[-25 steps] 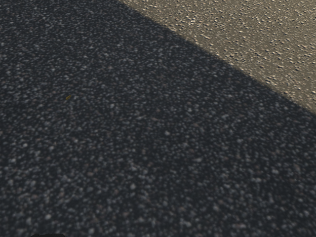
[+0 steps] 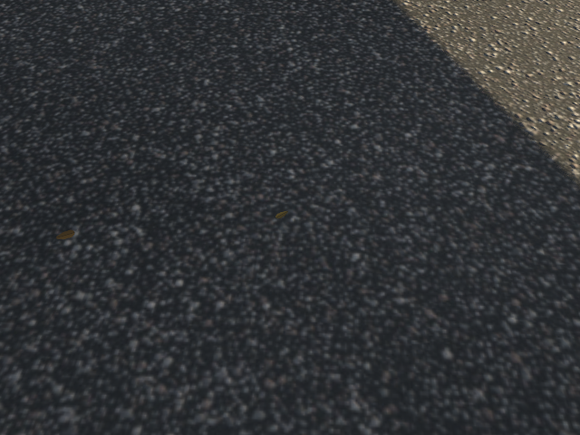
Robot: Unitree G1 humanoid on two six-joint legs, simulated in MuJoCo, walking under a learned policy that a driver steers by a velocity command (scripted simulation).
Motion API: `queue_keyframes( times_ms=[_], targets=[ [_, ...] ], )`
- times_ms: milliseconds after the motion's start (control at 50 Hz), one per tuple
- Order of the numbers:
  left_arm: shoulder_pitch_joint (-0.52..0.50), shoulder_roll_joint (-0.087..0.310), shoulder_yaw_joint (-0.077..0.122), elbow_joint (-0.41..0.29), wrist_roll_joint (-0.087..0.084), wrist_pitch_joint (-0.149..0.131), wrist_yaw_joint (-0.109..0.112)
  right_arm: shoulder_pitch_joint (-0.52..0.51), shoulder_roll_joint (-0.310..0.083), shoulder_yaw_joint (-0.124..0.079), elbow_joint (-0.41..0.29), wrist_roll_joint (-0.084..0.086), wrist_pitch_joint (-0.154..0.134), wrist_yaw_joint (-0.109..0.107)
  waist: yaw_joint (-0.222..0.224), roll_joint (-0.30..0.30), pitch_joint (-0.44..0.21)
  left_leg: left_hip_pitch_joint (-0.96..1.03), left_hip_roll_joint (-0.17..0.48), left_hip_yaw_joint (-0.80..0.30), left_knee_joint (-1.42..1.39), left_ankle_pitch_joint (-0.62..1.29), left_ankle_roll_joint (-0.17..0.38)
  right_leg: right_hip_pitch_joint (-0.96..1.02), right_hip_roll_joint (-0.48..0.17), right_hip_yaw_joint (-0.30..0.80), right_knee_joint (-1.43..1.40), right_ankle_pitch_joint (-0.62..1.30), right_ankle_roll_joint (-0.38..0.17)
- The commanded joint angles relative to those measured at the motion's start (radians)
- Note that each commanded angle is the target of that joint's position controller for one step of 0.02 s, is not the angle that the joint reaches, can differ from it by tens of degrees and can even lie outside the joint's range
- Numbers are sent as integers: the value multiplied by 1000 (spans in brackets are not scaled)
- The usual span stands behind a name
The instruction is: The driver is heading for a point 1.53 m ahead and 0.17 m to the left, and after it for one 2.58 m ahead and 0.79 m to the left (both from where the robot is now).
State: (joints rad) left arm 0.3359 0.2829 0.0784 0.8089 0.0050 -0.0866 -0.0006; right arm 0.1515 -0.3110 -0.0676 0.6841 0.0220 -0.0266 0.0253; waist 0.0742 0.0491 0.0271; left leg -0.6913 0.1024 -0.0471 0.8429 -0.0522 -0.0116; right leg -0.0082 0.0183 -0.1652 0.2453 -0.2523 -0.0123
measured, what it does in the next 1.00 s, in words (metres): walks ahead, turning left: left foot, then right foot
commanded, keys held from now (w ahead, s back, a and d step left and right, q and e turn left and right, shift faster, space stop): w+q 0.40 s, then w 0.56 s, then w+e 0.04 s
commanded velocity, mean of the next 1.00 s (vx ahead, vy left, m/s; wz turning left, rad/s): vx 0.50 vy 0.00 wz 0.35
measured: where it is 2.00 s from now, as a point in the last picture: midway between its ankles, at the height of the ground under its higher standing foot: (254, 201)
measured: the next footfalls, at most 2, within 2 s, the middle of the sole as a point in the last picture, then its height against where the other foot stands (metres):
left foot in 0.16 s outside the picture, level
right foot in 0.68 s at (318, 390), level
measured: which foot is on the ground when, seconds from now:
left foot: up 0.00-0.14, down 0.16-0.70, up 0.72-1.00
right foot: down 0.00-0.18, up 0.20-0.66, down 0.68-1.00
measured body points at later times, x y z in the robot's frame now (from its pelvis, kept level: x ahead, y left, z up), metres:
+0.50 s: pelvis +0.27 +0.07 +0.00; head +0.30 +0.10 +0.45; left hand +0.40 +0.38 -0.08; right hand +0.42 -0.18 -0.10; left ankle +0.22 +0.14 -0.74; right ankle +0.50 -0.06 -0.68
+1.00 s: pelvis +0.56 +0.11 +0.01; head +0.59 +0.11 +0.45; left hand +0.48 +0.37 -0.12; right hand +0.82 -0.06 -0.09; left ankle +0.65 +0.32 -0.68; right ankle +0.55 +0.00 -0.74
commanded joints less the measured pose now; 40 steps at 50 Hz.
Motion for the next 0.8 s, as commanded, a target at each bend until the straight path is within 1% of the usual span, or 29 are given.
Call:
queue_keyframes(
  times_ms=[20,60,80,100,120,140,160,180,200,220,240,260,280,300,360,400,440,480,540,600,640,660,680,700,720,740,760,780,800],
  targets=[
    [-67,167,38,-64,-12,-11,8,-84,-11,9,-93,0,-11,22,-14,-91,53,26,4,29,-121,70,23,-36,-281,69,-101,329,-145],
    [-46,186,45,-47,-24,-1,8,-126,-24,6,-121,1,-8,31,-9,-92,65,25,-6,51,-168,23,49,25,-301,44,-73,368,-129],
    [-41,197,49,-42,-29,6,8,-134,-34,3,-132,0,-7,35,-15,-97,61,40,-21,70,-186,-19,65,53,-308,28,-40,443,-119],
    [-43,213,53,-40,-32,13,10,-124,-48,-5,-139,-2,-4,37,-32,-110,41,87,-49,98,-196,-70,86,73,-307,8,16,596,-108],
    [-44,231,58,-40,-37,20,13,-85,-70,-17,-137,-5,0,36,-61,-130,2,164,-89,132,-197,-124,108,86,-303,-10,106,772,-96],
    [-53,238,59,-42,-42,29,16,26,-103,-38,-113,-4,4,32,-129,-127,-63,316,-137,160,-230,-129,137,65,-282,-38,269,891,-78],
    [-46,214,48,-47,-38,30,20,196,-163,-73,-66,0,11,19,-213,-99,-152,583,-172,144,-271,-82,175,-60,-243,-61,500,839,-43],
    [-1,125,18,-79,1,23,19,295,-266,-101,-46,7,20,-4,-208,101,-235,901,35,-205,-300,-101,269,-402,-158,-67,859,273,14],
    [23,64,-13,-126,6,-8,9,243,-307,-93,-88,6,3,2,-134,229,-388,1082,228,-771,-491,-313,442,-687,29,145,1126,-347,48],
    [-88,164,10,-140,-29,-34,-4,242,-214,-67,-94,0,-13,12,-199,83,-353,1055,220,-730,-558,-364,388,-788,-29,272,1159,-290,29],
    [-140,165,7,-159,-48,-48,-9,215,-177,-54,-84,-5,-24,12,-181,56,-219,929,187,-589,-560,-317,349,-815,-65,253,1106,-207,7],
    [-144,149,4,-151,-29,-53,0,151,-154,-47,-86,-6,-29,11,-131,-31,-137,776,141,-479,-559,-211,316,-768,-108,250,1014,-134,5],
    [-134,158,12,-141,-5,-48,7,98,-121,-36,-97,-12,-32,7,-94,-21,-103,667,106,-399,-567,-96,297,-699,-135,255,934,-88,10],
    [-115,159,15,-136,1,-36,6,69,-112,-31,-111,-22,-32,3,-67,3,-90,593,84,-367,-588,-30,295,-641,-145,258,907,-56,17],
    [-120,125,8,-134,13,-10,8,77,-123,-35,-95,-17,-41,-11,-54,-7,-70,490,53,-288,-620,106,309,-606,-130,233,801,12,59],
    [-197,103,-1,-156,15,-6,10,109,-139,-39,-76,-13,-40,-25,-77,-7,-42,469,28,-249,-623,117,293,-630,-113,228,671,126,82],
    [-258,79,-12,-164,10,-10,2,130,-131,-35,-57,-9,-36,-33,-103,15,-33,462,-5,-197,-618,75,255,-596,-93,222,511,270,86],
    [-323,64,-22,-172,4,-18,-10,164,-128,-32,-34,-7,-36,-36,-137,27,-22,450,-10,-182,-619,16,232,-534,-71,208,390,379,82],
    [-391,81,-20,-193,-9,-29,-27,221,-134,-32,3,-4,-35,-34,-168,30,6,518,34,-227,-590,-24,232,-536,-61,216,310,389,57],
    [-397,107,-12,-205,-9,-38,-37,246,-137,-34,28,-6,-25,-37,-161,47,17,636,87,-286,-528,45,222,-554,-52,218,255,271,15],
    [-328,124,-2,-192,-9,-42,-35,231,-141,-36,33,-6,-16,-38,-118,72,-2,671,88,-291,-462,209,202,-464,-30,187,223,189,-22],
    [-225,149,14,-163,-4,-45,-30,216,-126,-30,29,-7,-14,-37,-63,58,-66,662,40,-253,-348,356,179,-313,-15,168,192,211,-54],
    [-70,191,27,-141,9,-48,-24,203,-93,-14,10,-18,-14,-37,8,15,-210,552,-13,-206,-124,303,145,-48,-125,271,241,253,-119],
    [66,273,53,-112,17,-39,-22,323,-33,6,4,-5,-27,-37,3,-217,-371,198,-164,-97,244,-44,57,342,-332,655,219,101,-275],
    [103,210,38,-84,-13,-32,-34,324,-53,9,6,-1,-38,-36,12,-318,-368,7,-194,-128,393,-518,40,389,-403,916,74,-119,-304],
    [49,152,19,-90,-26,-27,-31,228,-125,-10,-6,12,-42,-32,23,-206,-208,-82,-135,-145,457,-464,44,273,-381,829,46,-238,-260],
    [-19,133,10,-103,-15,-18,-27,149,-126,-9,-25,9,-45,-31,5,-131,-112,-80,-85,-94,436,-383,46,140,-343,706,27,-193,-229],
    [-63,112,0,-104,-6,-13,-26,102,-114,-9,-37,-7,-48,-28,-17,-95,-33,-67,-51,-66,368,-322,43,17,-301,619,-8,-100,-222],
    [-87,94,-8,-105,3,-16,-26,104,-103,-13,-34,-15,-47,-27,-45,-112,-16,-18,-18,-63,312,-274,41,-53,-269,559,-30,-10,-210]
  ],
)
